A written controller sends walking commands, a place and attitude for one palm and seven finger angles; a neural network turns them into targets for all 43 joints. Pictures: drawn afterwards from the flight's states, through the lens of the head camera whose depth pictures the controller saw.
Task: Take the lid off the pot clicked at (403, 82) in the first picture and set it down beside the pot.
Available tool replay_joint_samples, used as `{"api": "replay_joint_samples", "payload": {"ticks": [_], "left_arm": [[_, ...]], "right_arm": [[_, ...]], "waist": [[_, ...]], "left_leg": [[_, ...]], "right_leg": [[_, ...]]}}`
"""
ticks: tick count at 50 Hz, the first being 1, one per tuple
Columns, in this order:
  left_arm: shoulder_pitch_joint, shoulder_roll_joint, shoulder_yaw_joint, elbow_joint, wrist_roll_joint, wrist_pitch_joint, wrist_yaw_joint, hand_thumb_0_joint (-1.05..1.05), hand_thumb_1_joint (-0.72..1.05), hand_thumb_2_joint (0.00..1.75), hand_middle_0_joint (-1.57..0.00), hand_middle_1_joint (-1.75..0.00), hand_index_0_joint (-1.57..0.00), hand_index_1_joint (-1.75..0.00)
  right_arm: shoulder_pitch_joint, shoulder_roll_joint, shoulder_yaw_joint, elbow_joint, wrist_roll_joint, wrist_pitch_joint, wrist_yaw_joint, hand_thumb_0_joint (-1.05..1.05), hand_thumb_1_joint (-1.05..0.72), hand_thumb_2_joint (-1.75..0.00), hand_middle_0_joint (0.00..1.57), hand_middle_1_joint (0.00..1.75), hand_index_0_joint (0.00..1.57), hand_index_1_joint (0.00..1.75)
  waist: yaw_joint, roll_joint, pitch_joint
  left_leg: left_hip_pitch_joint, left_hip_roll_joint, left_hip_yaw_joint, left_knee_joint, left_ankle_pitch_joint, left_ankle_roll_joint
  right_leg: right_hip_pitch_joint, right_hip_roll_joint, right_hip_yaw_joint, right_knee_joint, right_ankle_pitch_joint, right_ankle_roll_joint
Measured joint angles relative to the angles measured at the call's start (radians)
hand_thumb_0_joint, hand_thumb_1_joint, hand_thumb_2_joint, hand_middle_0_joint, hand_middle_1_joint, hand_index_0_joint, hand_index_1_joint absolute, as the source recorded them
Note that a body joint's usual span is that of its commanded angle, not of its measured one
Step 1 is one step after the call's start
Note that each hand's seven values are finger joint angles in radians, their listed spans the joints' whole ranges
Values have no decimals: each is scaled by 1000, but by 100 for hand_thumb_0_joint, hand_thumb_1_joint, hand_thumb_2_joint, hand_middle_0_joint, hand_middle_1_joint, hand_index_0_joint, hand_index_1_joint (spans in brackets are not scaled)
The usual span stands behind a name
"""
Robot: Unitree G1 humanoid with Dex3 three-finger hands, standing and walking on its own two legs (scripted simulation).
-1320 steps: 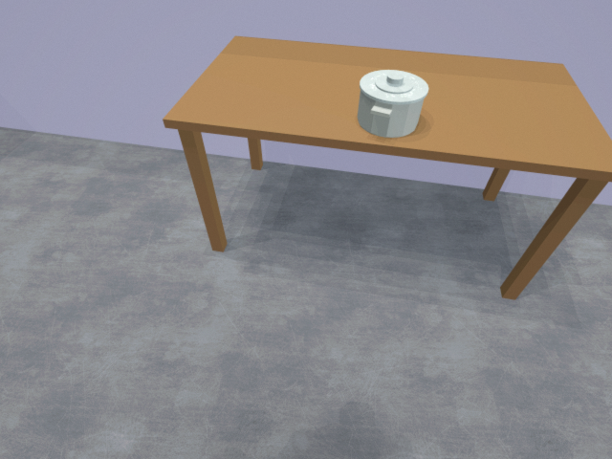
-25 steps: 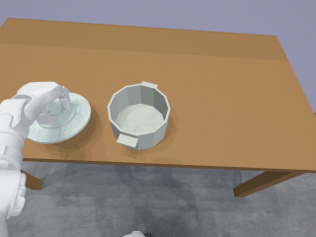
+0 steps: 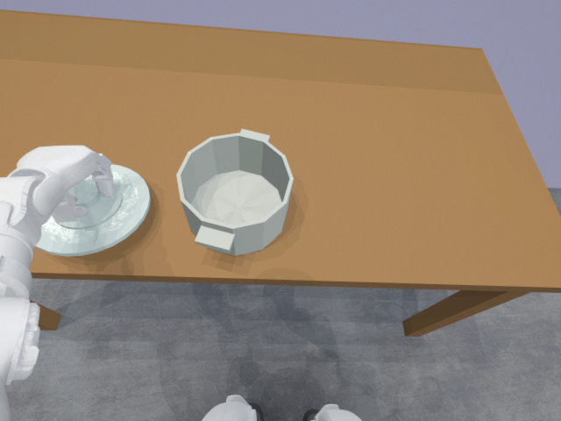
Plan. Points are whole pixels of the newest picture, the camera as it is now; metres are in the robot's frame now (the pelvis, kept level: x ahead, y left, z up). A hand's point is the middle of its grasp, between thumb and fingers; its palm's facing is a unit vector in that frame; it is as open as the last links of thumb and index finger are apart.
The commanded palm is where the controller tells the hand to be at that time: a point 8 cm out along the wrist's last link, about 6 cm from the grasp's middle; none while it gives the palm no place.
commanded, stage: lower the lid onto the table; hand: left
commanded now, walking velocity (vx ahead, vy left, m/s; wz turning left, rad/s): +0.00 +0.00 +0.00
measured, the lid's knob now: (83, 195) +0.45 +0.31 -0.03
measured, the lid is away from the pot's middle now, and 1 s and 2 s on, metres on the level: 0.24 0.26 0.26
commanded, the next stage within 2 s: open the fingers wide in 0.36 s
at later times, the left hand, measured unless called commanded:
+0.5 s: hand (77, 198) +0.44 +0.32 -0.03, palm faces -0.47 -0.09 -0.88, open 7.0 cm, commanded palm +0.46 +0.30 +0.03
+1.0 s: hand (70, 211) +0.42 +0.32 -0.03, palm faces -0.44 -0.09 -0.89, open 7.3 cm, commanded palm +0.45 +0.30 +0.03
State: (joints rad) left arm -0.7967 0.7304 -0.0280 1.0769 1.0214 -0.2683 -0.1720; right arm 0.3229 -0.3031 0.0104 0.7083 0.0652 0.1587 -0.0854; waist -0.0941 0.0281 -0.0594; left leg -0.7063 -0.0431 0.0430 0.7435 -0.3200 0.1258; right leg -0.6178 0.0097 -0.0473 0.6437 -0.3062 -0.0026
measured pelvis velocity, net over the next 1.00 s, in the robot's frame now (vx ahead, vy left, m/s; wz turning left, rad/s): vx -0.01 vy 0.02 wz -0.02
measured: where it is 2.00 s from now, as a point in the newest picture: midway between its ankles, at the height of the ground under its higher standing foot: outside the picture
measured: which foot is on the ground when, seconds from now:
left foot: down 0.00-1.00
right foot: down 0.00-1.00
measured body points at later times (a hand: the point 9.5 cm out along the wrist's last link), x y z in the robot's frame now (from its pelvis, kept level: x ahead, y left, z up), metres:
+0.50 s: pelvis +0.00 +0.00 -0.02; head +0.12 +0.04 +0.41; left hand +0.46 +0.32 +0.02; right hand +0.00 -0.28 -0.13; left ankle +0.02 +0.03 -0.71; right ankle +0.00 -0.15 -0.71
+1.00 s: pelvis -0.01 +0.02 -0.02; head +0.10 +0.05 +0.42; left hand +0.44 +0.32 +0.02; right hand +0.02 -0.26 -0.13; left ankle +0.02 +0.03 -0.71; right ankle +0.00 -0.15 -0.71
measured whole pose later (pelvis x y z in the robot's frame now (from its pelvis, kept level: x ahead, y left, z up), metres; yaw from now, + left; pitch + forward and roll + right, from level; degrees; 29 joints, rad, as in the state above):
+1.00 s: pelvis -0.01 +0.02 -0.02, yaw -1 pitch +18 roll -7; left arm -0.78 0.71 0.00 1.07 1.03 -0.25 -0.12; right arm 0.31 -0.28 0.01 0.68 0.07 0.22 -0.04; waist -0.09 0.04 -0.10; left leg -0.84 -0.03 0.04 0.88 -0.37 0.15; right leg -0.73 0.02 -0.05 0.75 -0.34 -0.02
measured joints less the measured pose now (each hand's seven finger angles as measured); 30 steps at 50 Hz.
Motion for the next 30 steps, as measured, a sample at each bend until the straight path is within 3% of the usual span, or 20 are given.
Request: {"api": "replay_joint_samples", "payload": {"ticks": [12, 22, 27, 30], "left_arm": [[-13, 33, 51, 23, 21, -15, 19, 5, 24, 82, -63, -90, -75, -95], [-77, 52, 34, 84, 19, -3, 21, 4, 23, 80, -63, -92, -77, -97], [-16, 55, 82, 22, 14, -17, 18, 4, 23, 80, -62, -94, -77, -97], [2, 40, 71, 14, 4, -18, 22, 4, 24, 80, -61, -94, -75, -97]], "right_arm": [[6, 1, 8, -8, -7, 14, 0, 0, -90, -90, 20, 30, 21, 30], [7, 10, 16, -14, -3, 26, 9, 0, -90, -90, 20, 30, 21, 30], [8, 16, 6, -31, -6, 45, 22, 0, -90, -90, 20, 30, 21, 30], [10, 21, 2, -28, -6, 59, 30, 0, -90, -90, 20, 30, 21, 30]], "waist": [[-23, 0, -7], [-28, 5, -23], [-25, 12, -32], [-14, 15, -41]], "left_leg": [[-84, 14, -1, 68, -26, 0], [-155, 20, -5, 129, -48, 3], [-170, 26, 3, 144, -55, 5], [-163, 26, 4, 146, -58, 8]], "right_leg": [[-79, 11, -1, 54, -17, 7], [-145, 17, -8, 107, -36, 8], [-162, 22, 1, 119, -37, 7], [-154, 21, 2, 118, -39, 8]]}}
